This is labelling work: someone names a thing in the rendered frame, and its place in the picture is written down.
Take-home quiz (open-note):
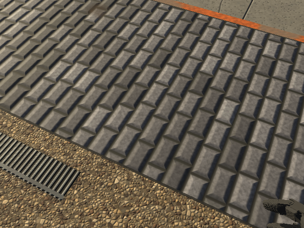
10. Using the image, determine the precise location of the right robot hand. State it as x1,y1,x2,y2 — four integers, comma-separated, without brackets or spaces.
262,199,304,228

